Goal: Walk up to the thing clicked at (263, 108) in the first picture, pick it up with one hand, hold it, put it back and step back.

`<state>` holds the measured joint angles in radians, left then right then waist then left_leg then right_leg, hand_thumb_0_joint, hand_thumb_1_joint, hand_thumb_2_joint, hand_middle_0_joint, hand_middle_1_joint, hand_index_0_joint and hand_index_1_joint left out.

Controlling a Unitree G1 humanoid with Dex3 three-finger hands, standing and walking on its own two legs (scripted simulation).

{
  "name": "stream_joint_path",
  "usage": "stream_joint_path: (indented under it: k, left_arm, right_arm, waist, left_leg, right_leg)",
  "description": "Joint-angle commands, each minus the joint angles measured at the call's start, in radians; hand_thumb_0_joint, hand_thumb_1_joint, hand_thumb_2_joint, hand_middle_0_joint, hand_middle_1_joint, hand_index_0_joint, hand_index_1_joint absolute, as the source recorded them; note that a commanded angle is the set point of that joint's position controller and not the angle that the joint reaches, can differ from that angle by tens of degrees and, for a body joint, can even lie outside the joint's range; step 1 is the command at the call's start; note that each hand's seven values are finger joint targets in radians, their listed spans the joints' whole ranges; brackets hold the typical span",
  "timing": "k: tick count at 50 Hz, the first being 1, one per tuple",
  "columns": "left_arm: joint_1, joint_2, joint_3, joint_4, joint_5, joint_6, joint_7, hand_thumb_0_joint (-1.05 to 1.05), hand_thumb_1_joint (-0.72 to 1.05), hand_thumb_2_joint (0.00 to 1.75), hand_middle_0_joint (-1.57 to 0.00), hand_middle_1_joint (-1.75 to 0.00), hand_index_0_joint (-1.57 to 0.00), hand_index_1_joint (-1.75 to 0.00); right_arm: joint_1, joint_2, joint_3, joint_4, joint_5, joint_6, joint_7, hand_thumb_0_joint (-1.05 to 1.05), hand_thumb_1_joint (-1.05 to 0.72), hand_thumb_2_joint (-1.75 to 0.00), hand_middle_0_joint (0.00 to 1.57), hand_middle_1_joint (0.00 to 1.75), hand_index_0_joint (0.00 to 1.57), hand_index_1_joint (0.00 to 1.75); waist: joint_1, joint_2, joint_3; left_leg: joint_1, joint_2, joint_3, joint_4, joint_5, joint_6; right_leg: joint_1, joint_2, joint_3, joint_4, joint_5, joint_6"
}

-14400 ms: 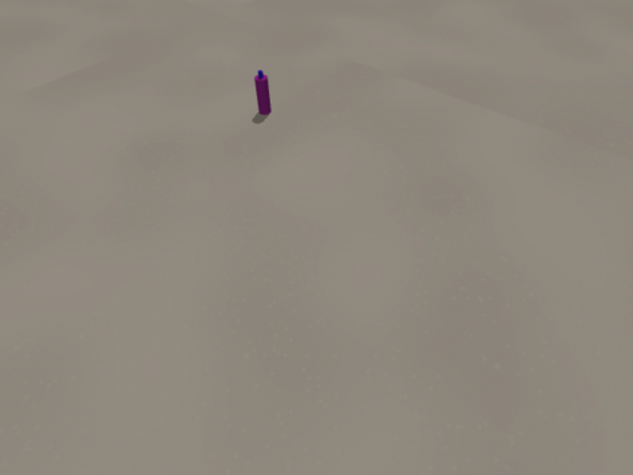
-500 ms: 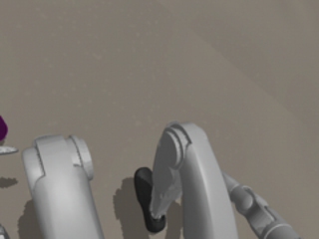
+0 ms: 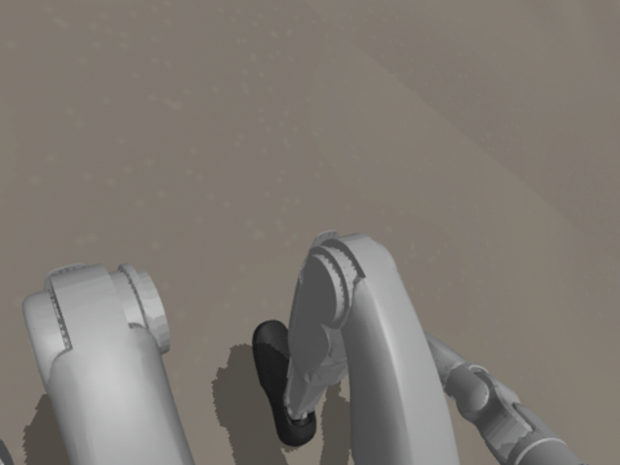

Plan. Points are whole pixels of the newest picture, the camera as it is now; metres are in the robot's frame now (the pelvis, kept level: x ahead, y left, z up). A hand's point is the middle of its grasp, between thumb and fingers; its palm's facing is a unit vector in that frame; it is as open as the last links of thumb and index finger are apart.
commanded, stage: close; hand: left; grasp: from the side
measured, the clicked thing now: out of the picture +0.40 +0.33 -0.15
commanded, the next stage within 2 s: settle in 0.08 s
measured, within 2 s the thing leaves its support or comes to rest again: leaves its support in 0.50 s
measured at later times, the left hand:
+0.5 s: hand out of the picture +0.37 +0.33 -0.13, palm faces +0.43 -0.90 +0.00, open 10.1 cm
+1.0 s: hand out of the picture +0.36 +0.35 -0.02, palm faces +0.43 -0.90 -0.04, open 10.2 cm
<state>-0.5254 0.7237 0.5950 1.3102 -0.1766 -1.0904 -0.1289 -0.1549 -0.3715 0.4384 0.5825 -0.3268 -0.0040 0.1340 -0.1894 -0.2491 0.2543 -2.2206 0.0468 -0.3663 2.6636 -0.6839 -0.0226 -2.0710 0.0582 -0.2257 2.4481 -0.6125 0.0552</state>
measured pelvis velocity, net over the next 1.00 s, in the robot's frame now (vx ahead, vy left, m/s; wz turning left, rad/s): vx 0.02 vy -0.01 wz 0.10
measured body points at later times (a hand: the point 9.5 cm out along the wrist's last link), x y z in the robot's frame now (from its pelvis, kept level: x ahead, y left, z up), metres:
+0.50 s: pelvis +0.01 +0.00 +0.01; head +0.21 +0.18 +0.36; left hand +0.34 +0.37 -0.13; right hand +0.20 -0.24 -0.04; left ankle +0.09 +0.13 -0.24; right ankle +0.14 -0.12 -0.24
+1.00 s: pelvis +0.02 -0.01 +0.05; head +0.20 +0.11 +0.44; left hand +0.33 +0.39 -0.01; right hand +0.23 -0.23 -0.05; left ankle +0.09 +0.13 -0.24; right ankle +0.14 -0.12 -0.24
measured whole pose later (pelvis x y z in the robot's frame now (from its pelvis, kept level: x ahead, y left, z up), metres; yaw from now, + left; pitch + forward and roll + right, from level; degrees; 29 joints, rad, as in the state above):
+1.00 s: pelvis +0.02 -0.01 +0.05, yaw +6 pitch +26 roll -10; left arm -0.40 0.50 0.49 0.82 -0.21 -0.70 -0.21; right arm -0.01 -0.29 0.14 0.69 -0.15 0.01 0.09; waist -0.09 -0.07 -0.01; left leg -2.24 0.05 -0.21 2.47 -0.70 -0.02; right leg -2.12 0.00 -0.13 2.36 -0.70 0.02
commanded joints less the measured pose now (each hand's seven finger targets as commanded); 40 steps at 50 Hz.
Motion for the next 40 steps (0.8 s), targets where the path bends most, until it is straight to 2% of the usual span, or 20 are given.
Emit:
stream_joint_path:
  k: [1, 3, 4, 6, 7, 11, 12, 13, 14, 15, 17, 18, 23, 25, 27, 32, 34, 36, 37, 40]
  left_arm:
    - [-0.18, 0.227, 0.028, -0.151, -0.001, -0.053, 0.021, 0.0, 0.38, 0.87, -0.87, -0.85, -0.86, -0.85]
    - [-0.193, 0.245, 0.036, -0.165, 0.007, -0.052, 0.022, 0.0, 0.37, 0.91, -0.91, -0.9, -0.91, -0.91]
    - [-0.191, 0.226, 0.025, -0.172, 0.012, -0.051, 0.02, 0.0, 0.37, 0.93, -0.94, -0.94, -0.94, -0.94]
    - [-0.153, 0.239, 0.048, -0.181, 0.018, -0.047, 0.026, 0.0, 0.35, 1.0, -1.01, -1.02, -1.0, -1.02]
    - [-0.131, 0.206, 0.028, -0.181, 0.016, -0.044, 0.025, 0.0, 0.36, 1.03, -1.02, -1.04, -1.01, -1.05]
    - [-0.119, 0.201, 0.033, -0.239, 0.009, -0.035, 0.03, 0.0, 0.31, 1.2, -1.12, -1.21, -1.1, -1.24]
    - [-0.12, 0.229, 0.044, -0.26, 0.015, -0.03, 0.032, 0.0, 0.3, 1.21, -1.12, -1.22, -1.11, -1.25]
    - [-0.119, 0.203, 0.024, -0.276, 0.015, -0.024, 0.028, 0.0, 0.33, 1.23, -1.14, -1.25, -1.13, -1.27]
    - [-0.111, 0.201, 0.027, -0.296, 0.017, -0.018, 0.028, 0.0, 0.35, 1.25, -1.16, -1.26, -1.14, -1.29]
    - [-0.122, 0.236, 0.044, -0.333, 0.02, -0.015, 0.03, 0.0, 0.35, 1.26, -1.17, -1.28, -1.16, -1.31]
    - [-0.144, 0.191, 0.01, -0.408, 0.011, -0.003, 0.023, 0.0, 0.33, 1.28, -1.2, -1.31, -1.19, -1.34]
    - [-0.118, 0.223, 0.047, -0.441, 0.006, 0.007, 0.025, 0.0, 0.3, 1.29, -1.22, -1.34, -1.21, -1.37]
    - [-0.164, 0.155, 0.0, -0.603, -0.023, 0.052, 0.027, 0.0, 0.25, 1.3, -1.25, -1.39, -1.25, -1.41]
    - [-0.189, 0.227, 0.036, -0.712, -0.014, 0.066, 0.04, 0.0, 0.2, 1.29, -1.25, -1.4, -1.25, -1.42]
    - [-0.178, 0.16, -0.013, -0.721, -0.017, 0.09, 0.036, 0.0, 0.19, 1.28, -1.24, -1.39, -1.24, -1.41]
    - [-0.228, 0.165, -0.028, -0.819, -0.018, 0.126, 0.019, 0.0, 0.13, 1.26, -1.22, -1.38, -1.22, -1.4]
    - [-0.207, 0.107, -0.064, -0.809, -0.021, 0.151, 0.003, 0.0, 0.12, 1.26, -1.22, -1.39, -1.22, -1.4]
    - [-0.181, 0.106, -0.041, -0.823, -0.038, 0.174, -0.005, 0.0, 0.11, 1.26, -1.23, -1.39, -1.24, -1.41]
    - [-0.214, 0.1, -0.051, -0.856, -0.042, 0.179, -0.012, 0.0, 0.1, 1.25, -1.22, -1.38, -1.23, -1.4]
    - [-0.15, 0.04, -0.062, -0.79, -0.051, 0.221, -0.029, 0.0, 0.09, 1.28, -1.23, -1.41, -1.24, -1.42]
  right_arm:
    - [0.013, -0.335, -0.125, -0.039, 0.0, 0.008, -0.019, 0.0, -0.87, -0.89, 0.2, 0.3, 0.2, 0.3]
    - [0.007, -0.34, -0.132, -0.04, 0.002, 0.007, -0.021, 0.0, -0.87, -0.89, 0.2, 0.3, 0.2, 0.3]
    - [0.009, -0.342, -0.134, -0.039, 0.001, 0.007, -0.02, 0.0, -0.87, -0.89, 0.2, 0.3, 0.2, 0.3]
    - [0.022, -0.344, -0.139, -0.034, -0.001, 0.012, -0.018, 0.0, -0.88, -0.89, 0.2, 0.3, 0.2, 0.3]
    - [0.011, -0.341, -0.141, -0.044, 0.001, 0.01, -0.017, 0.0, -0.87, -0.89, 0.2, 0.3, 0.2, 0.3]
    - [0.024, -0.341, -0.152, -0.041, 0.005, 0.011, -0.012, 0.0, -0.9, -0.9, 0.2, 0.3, 0.2, 0.3]
    - [0.029, -0.34, -0.156, -0.04, 0.007, 0.012, -0.013, 0.0, -0.9, -0.9, 0.2, 0.3, 0.2, 0.3]
    - [0.022, -0.334, -0.156, -0.05, 0.01, 0.011, -0.012, 0.0, -0.91, -0.9, 0.2, 0.3, 0.2, 0.3]
    - [0.023, -0.339, -0.163, -0.051, 0.014, 0.01, -0.012, 0.0, -0.9, -0.9, 0.2, 0.3, 0.2, 0.3]
    - [0.031, -0.342, -0.171, -0.045, 0.015, 0.01, -0.013, 0.0, -0.9, -0.9, 0.2, 0.3, 0.2, 0.3]
    - [0.032, -0.335, -0.18, -0.055, 0.021, 0.009, -0.014, 0.0, -0.91, -0.91, 0.2, 0.3, 0.2, 0.3]
    - [0.047, -0.336, -0.191, -0.049, 0.025, 0.008, -0.017, 0.0, -0.91, -0.91, 0.2, 0.3, 0.2, 0.3]
    - [0.095, -0.298, -0.21, -0.006, 0.046, 0.005, -0.021, 0.0, -0.91, -0.91, 0.2, 0.3, 0.2, 0.3]
    - [0.11, -0.288, -0.227, -0.007, 0.051, 0.006, -0.03, 0.0, -0.92, -0.91, 0.2, 0.3, 0.2, 0.3]
    - [0.135, -0.267, -0.236, 0.023, 0.06, 0.01, -0.032, 0.0, -0.92, -0.91, 0.2, 0.3, 0.2, 0.3]
    - [0.154, -0.242, -0.274, 0.042, 0.085, 0.01, -0.046, 0.0, -0.92, -0.91, 0.2, 0.3, 0.2, 0.3]
    - [0.156, -0.232, -0.294, 0.04, 0.101, 0.009, -0.049, 0.0, -0.91, -0.9, 0.2, 0.3, 0.2, 0.3]
    - [0.177, -0.225, -0.311, 0.046, 0.114, 0.009, -0.052, 0.0, -0.91, -0.9, 0.2, 0.3, 0.2, 0.3]
    - [0.178, -0.218, -0.319, 0.043, 0.122, 0.009, -0.053, 0.0, -0.91, -0.9, 0.2, 0.3, 0.2, 0.3]
    - [0.198, -0.203, -0.343, 0.053, 0.145, 0.01, -0.054, 0.0, -0.9, -0.9, 0.2, 0.3, 0.2, 0.3]
  waist:
    - [-0.066, 0.474, -0.538]
    - [-0.062, 0.493, -0.52]
    - [-0.068, 0.511, -0.521]
    - [-0.051, 0.537, -0.556]
    - [-0.045, 0.539, -0.556]
    - [-0.038, 0.562, -0.584]
    - [-0.03, 0.576, -0.59]
    - [-0.03, 0.583, -0.589]
    - [-0.024, 0.592, -0.592]
    - [-0.02, 0.614, -0.611]
    - [-0.027, 0.629, -0.655]
    - [-0.007, 0.637, -0.686]
    - [0.0, 0.672, -0.723]
    - [0.022, 0.702, -0.793]
    - [0.011, 0.701, -0.786]
    - [0.032, 0.691, -0.83]
    - [0.03, 0.681, -0.811]
    - [0.054, 0.663, -0.855]
    - [0.057, 0.671, -0.868]
    - [0.069, 0.622, -0.853]
  left_leg:
    - [0.32, 0.037, 0.128, -0.334, 0.012, 0.008]
    - [0.322, 0.042, 0.123, -0.346, -0.01, 0.007]
    - [0.347, 0.045, 0.113, -0.358, 0.0, 0.0]
    - [0.377, 0.044, 0.11, -0.362, 0.046, -0.008]
    - [0.385, 0.045, 0.109, -0.366, 0.056, -0.011]
    - [0.393, 0.04, 0.118, -0.367, 0.078, -0.012]
    - [0.388, 0.039, 0.126, -0.368, 0.07, -0.01]
    - [0.388, 0.038, 0.128, -0.374, 0.062, -0.01]
    - [0.405, 0.041, 0.12, -0.385, 0.066, -0.014]
    - [0.412, 0.04, 0.126, -0.383, 0.07, -0.013]
    - [0.45, 0.04, 0.128, -0.386, 0.099, -0.016]
    - [0.463, 0.037, 0.137, -0.384, 0.117, -0.016]
    - [0.475, 0.034, 0.148, -0.404, 0.116, -0.013]
    - [0.507, 0.033, 0.157, -0.407, 0.143, -0.011]
    - [0.495, 0.03, 0.162, -0.417, 0.129, -0.008]
    - [0.503, 0.025, 0.176, -0.446, 0.083, 0.004]
    - [0.502, 0.022, 0.176, -0.477, 0.06, 0.004]
    - [0.524, 0.018, 0.183, -0.481, 0.083, 0.004]
    - [0.516, 0.014, 0.186, -0.491, 0.071, 0.005]
    - [0.498, 0.006, 0.195, -0.509, 0.072, 0.008]
  right_leg:
    - [0.243, 0.042, -0.098, -0.199, 0.09, -0.065]
    - [0.215, 0.04, -0.098, -0.193, 0.073, -0.067]
    - [0.208, 0.037, -0.101, -0.184, 0.083, -0.067]
    - [0.223, 0.037, -0.104, -0.17, 0.114, -0.07]
    - [0.213, 0.036, -0.104, -0.165, 0.119, -0.072]
    - [0.228, 0.035, -0.1, -0.165, 0.139, -0.073]
    - [0.232, 0.036, -0.096, -0.169, 0.132, -0.075]
    - [0.232, 0.035, -0.095, -0.174, 0.125, -0.075]
    - [0.217, 0.032, -0.095, -0.165, 0.128, -0.076]
    - [0.223, 0.032, -0.09, -0.167, 0.132, -0.076]
    - [0.228, 0.03, -0.084, -0.168, 0.154, -0.078]
    - [0.239, 0.031, -0.077, -0.171, 0.165, -0.079]
    - [0.229, 0.029, -0.053, -0.184, 0.156, -0.086]
    - [0.252, 0.028, -0.031, -0.194, 0.176, -0.09]
    - [0.241, 0.026, -0.019, -0.202, 0.165, -0.093]
    - [0.222, 0.019, 0.019, -0.238, 0.125, -0.099]
    - [0.172, 0.013, 0.02, -0.241, 0.095, -0.101]
    - [0.186, 0.012, 0.029, -0.254, 0.109, -0.101]
    - [0.174, 0.007, 0.031, -0.252, 0.097, -0.104]
    - [0.157, 0.002, 0.035, -0.262, 0.085, -0.103]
